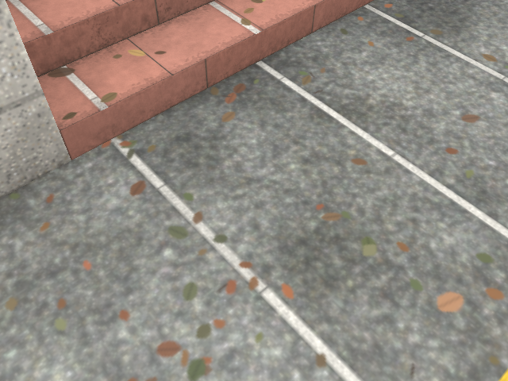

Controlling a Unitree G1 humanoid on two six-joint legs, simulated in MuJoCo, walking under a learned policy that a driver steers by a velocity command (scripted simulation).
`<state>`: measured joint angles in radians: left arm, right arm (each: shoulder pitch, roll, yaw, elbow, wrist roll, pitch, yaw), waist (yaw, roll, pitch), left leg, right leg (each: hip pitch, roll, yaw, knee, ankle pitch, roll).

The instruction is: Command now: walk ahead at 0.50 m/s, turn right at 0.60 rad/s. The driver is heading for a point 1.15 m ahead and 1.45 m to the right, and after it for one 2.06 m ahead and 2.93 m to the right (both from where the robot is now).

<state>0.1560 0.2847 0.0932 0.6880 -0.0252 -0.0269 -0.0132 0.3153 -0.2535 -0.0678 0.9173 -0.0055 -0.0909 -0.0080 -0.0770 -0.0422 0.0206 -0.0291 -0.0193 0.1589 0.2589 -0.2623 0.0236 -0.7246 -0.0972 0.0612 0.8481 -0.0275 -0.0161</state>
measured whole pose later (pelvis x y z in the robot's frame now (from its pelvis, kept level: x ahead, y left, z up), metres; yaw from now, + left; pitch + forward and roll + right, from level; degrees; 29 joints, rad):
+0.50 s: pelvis +0.28 -0.07 +0.00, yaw -17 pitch +2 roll +0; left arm 0.34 0.27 0.07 0.70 -0.02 -0.04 0.01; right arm 0.04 -0.30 -0.05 0.71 -0.01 -0.10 0.01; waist 0.06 0.04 0.03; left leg -0.69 0.09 -0.10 0.70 0.00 -0.07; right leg -0.16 0.12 0.12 0.36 -0.24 -0.09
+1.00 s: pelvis +0.55 -0.13 +0.00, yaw -25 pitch +2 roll +2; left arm 0.11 0.27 0.04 0.65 -0.01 -0.06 -0.01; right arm 0.38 -0.28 -0.05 0.84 0.02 -0.08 0.02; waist -0.10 -0.03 0.01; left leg -0.10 -0.04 0.02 0.28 -0.23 0.02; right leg -0.63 -0.09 0.05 0.70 -0.09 0.00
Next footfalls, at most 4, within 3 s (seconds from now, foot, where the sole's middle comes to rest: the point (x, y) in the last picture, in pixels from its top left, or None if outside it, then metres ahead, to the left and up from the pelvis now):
0.18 right None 0.26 -0.14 -0.78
0.64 left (250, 339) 0.59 -0.02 -0.78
1.14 right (365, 293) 0.70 -0.35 -0.78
1.62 left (331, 201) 1.04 -0.32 -0.78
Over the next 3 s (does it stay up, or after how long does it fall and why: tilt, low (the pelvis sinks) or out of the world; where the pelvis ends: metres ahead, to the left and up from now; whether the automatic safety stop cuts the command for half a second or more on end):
stays up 1.19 -0.96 0.00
